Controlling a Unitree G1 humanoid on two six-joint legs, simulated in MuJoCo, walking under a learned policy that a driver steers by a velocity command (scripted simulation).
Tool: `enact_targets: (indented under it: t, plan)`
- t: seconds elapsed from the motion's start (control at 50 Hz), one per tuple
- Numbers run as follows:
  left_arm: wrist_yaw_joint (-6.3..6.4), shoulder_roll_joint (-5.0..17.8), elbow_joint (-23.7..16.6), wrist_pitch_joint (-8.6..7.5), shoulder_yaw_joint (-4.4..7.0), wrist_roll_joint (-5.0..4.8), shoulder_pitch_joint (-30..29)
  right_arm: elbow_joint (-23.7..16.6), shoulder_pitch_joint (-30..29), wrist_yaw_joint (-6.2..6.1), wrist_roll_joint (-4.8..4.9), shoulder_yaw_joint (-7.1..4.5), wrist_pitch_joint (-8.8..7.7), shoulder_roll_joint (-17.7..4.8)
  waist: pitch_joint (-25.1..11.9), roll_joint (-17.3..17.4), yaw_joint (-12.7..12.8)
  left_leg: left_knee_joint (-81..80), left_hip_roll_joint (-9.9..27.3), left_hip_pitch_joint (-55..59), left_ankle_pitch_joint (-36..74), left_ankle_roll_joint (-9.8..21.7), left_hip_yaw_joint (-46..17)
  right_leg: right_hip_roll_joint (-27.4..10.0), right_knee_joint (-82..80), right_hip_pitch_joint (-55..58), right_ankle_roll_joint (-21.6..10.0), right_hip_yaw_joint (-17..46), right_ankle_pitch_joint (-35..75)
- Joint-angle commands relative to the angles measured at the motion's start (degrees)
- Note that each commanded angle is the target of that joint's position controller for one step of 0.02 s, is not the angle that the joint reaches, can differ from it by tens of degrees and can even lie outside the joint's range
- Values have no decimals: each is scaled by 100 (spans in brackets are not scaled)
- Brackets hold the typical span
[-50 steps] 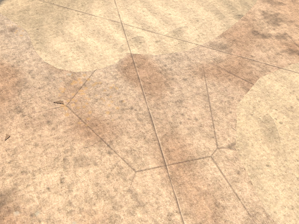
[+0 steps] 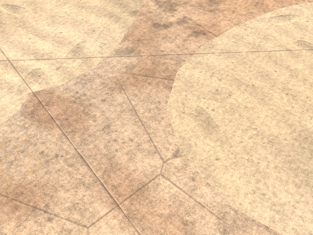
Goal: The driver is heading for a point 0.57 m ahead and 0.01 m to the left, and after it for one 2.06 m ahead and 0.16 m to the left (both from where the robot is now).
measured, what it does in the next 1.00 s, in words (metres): walks ahead: right foot, then left foot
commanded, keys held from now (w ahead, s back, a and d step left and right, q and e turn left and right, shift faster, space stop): e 0.06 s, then w+e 0.18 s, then w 0.04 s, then no key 0.72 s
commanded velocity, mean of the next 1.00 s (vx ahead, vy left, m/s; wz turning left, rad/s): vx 0.11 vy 0.00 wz -0.28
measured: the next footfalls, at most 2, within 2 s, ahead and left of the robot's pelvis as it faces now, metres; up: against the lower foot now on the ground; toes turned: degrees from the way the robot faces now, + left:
right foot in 0.02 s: +0.04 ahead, -0.12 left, +0.00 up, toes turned -3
left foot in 0.46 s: +0.21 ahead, +0.09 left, +0.00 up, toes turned -15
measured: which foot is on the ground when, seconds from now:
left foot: down 0.00-0.02, up 0.04-0.44, down 0.46-1.00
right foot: up 0.00-0.00, down 0.02-0.48, up 0.50-0.72, down 0.74-1.00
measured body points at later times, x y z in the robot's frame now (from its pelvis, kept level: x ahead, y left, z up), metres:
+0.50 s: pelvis +0.09 +0.00 +0.00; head +0.11 +0.00 +0.45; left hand +0.24 +0.25 -0.12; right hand +0.21 -0.31 -0.09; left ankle +0.17 +0.10 -0.74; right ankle +0.00 -0.12 -0.73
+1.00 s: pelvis +0.15 -0.03 +0.00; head +0.15 -0.03 +0.45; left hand +0.32 +0.20 -0.12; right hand +0.20 -0.31 -0.13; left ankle +0.17 +0.10 -0.74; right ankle +0.09 -0.15 -0.74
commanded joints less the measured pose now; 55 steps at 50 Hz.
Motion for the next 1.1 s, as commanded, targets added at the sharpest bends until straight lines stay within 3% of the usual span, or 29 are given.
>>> enact_targets:
  t: [0.02, 0.04, 0.06, 0.08, 0.1, 0.12, 0.16, 0.2, 0.28, 0.36, 0.4, 0.44, 0.46, 0.48, 0.5, 0.52, 0.54, 0.6, 0.66, 0.72, 0.74, 0.76, 0.78, 0.8, 0.82, 0.84, 0.9, 1.1]
  plan:
    - [62, 1025, -212, -28, 373, -1, 701, -99, 328, 61, -30, -225, -95, -775, -928, -127, 245, 1142, 667, -411, 1373, 281, -178, -213, -1361, 1747, -629, 599, 2354]
    - [172, 1724, -332, -54, 492, 51, 809, -426, 143, 102, -389, -44, -120, -301, -995, -1976, 122, 2934, -197, -2319, -2186, -316, 25, -1788, -1052, 2677, -1581, 2736, 5105]
    - [84, 1492, -392, -213, 410, 240, 942, -575, -350, 62, -262, -126, -138, -596, -1478, -1295, 598, 3923, -476, -2585, -2521, -358, -1013, -2204, -1268, 2257, -2447, 3162, 4635]
    - [58, 1326, -328, -345, 369, 197, 827, -584, -450, 58, -87, -191, -128, -783, -1229, -866, 510, 4136, -336, -2744, -2017, -262, -1225, -1809, -1504, 2116, -2247, 2721, 3116]
    - [90, 1142, -258, -422, 340, 50, 665, -551, -403, 61, -42, -223, -144, -818, -960, -725, 367, 3835, -201, -2925, -1385, -144, -1297, -1419, -1709, 1950, -1862, 2487, 1203]
    - [122, 940, -270, -439, 268, -40, 542, -505, -474, 46, -69, -254, -159, -869, -737, -637, 357, 3562, -130, -3019, -968, -88, -1320, -1264, -1956, 1756, -1653, 2525, -247]
    - [187, 853, -345, -472, 187, 25, 394, -534, -491, 74, -95, -265, -239, -849, -444, -869, 246, 3132, -242, -2822, -227, -78, -1310, -1054, -2370, 1332, -1584, 2614, -1194]
    - [235, 883, -366, -547, 187, 83, 465, -517, -490, 111, -82, -253, -369, -772, -433, -818, 242, 2444, -341, -2670, 202, -88, -1306, -969, -2467, 1351, -1544, 2516, -934]
    - [253, 1028, -290, -632, 220, 51, 643, -509, -629, 211, -68, -145, -533, -527, -392, -879, 349, 1064, -483, -2039, 699, -176, -1253, -832, -2363, 1099, -1458, 2203, -464]
    - [201, 1024, -145, -579, 192, 96, 873, -602, -808, 273, -76, -82, -577, -511, -258, -815, 477, 497, -582, -1363, 718, -143, -1168, -823, -1962, 740, -1433, 2134, 649]
    - [188, 974, -124, -534, 158, 97, 831, -593, -608, 294, -83, -101, -600, -615, -399, -848, 349, 314, -615, -950, 730, -28, -1150, -868, -1643, 748, -1356, 2262, 1252]
    - [205, 758, -141, -492, 67, 79, 673, -500, -276, 294, -152, -101, -621, -606, -510, -734, 90, -356, -605, -195, 1340, 145, -1086, -654, -1237, 632, -1089, 2253, 1252]
    - [215, 531, -119, -503, -15, 134, 752, -530, -169, 262, -237, -102, -632, -700, -624, -538, 35, -590, -225, 337, 2009, 283, -1430, -402, -926, 465, -827, 2151, 1026]
    - [228, 282, -137, -530, -96, 278, 984, -597, -13, 225, -312, -140, -614, -1050, -956, 283, 150, -490, 593, 1034, 3449, 553, -2151, 99, -90, 114, -502, 1675, 126]
    - [284, 162, -155, -525, -126, 191, 1448, -430, 57, 202, -306, -125, -504, -1071, -1265, 1359, 404, -542, 1179, 1384, 3314, 1355, -3015, 426, 455, -409, -195, 1175, -1246]
    - [335, 526, -135, -471, -69, 179, 1238, -411, 99, 221, -195, 3, -455, -589, -1136, 1282, 180, -841, 1339, 1223, 2485, 1634, -3510, 222, 887, -644, 31, 1112, -1849]
    - [361, 751, -172, -405, 14, 121, 946, -371, 117, 241, -180, 60, -440, -487, -884, 1111, 50, -970, 1252, 1131, 2009, 1600, -3470, 190, 1347, -921, 133, 1065, -2024]
    - [377, 643, -34, -239, 51, 139, 958, -378, -363, 231, -186, 74, -417, -628, -657, 739, 240, -1115, 975, 500, 1723, 1356, -2837, -102, 1662, -705, 309, 1022, -1531]
    - [346, 283, 138, -262, -55, 126, 992, -334, -663, 205, -194, 105, -321, -546, -668, 831, 297, -1025, 448, -2, 2254, 1198, -1957, -38, 500, 244, 311, 597, -760]
    - [309, 252, 283, -280, -53, 158, 1033, -186, -579, 218, -90, 162, -267, -454, -806, 662, 387, -746, 245, -23, 1990, 1056, -1691, 99, -1056, 1095, 188, 352, 814]
    - [309, 393, 221, -277, -43, 232, 892, -103, -389, 240, -91, 205, -292, -356, -817, 496, 316, -737, 145, -166, 1464, 800, -1683, -75, -1193, 1392, 100, 608, 1365]
    - [328, 643, 100, -269, -11, 246, 759, -55, -290, 266, -166, 240, -318, -299, -763, 172, 192, -616, -38, -325, 744, 527, -1552, -449, -1211, 1506, -53, 982, 1972]
    - [327, 927, 165, -253, 62, 169, 616, -12, -55, 300, -201, 226, -334, -298, -580, -479, -110, -659, -418, -280, 289, 340, -1231, -426, -885, 1162, -275, 939, 1580]
    - [284, 688, 163, -266, 34, 153, 550, 27, -233, 293, -209, 231, -323, -354, -490, -475, 80, -506, -488, -69, 310, 222, -1107, -292, -912, 837, -348, 870, 942]
    - [264, 527, 194, -294, -9, 198, 558, 35, -376, 283, -168, 216, -310, -404, -381, -379, 140, -396, -487, -58, 498, 223, -1088, -250, -961, 752, -307, 867, 914]
    - [267, 517, 231, -325, -15, 227, 570, 62, -401, 257, -138, 220, -290, -368, -386, -364, 145, -318, -447, -20, 826, 259, -1100, -225, -962, 752, -253, 847, 1150]
    - [279, 493, 348, -411, -31, 191, 696, 200, -268, 219, -119, 210, -234, -393, -481, -373, 142, -180, -422, 92, 1463, 286, -1099, -193, -836, 912, -197, 790, 1790]
    - [302, 470, 672, -416, -68, 165, 606, 705, -253, 132, -91, 180, -103, -482, -427, -72, 114, -180, -408, 331, 1696, 176, -1095, -128, -866, 954, -228, 712, 1980]
Keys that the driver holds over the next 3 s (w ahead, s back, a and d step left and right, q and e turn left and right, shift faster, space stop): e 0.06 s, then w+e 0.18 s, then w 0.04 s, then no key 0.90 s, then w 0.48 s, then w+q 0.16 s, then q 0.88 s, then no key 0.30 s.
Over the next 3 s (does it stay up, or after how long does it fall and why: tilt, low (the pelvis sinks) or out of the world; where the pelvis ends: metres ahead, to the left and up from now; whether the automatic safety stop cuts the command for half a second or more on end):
stays up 0.55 -0.14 0.01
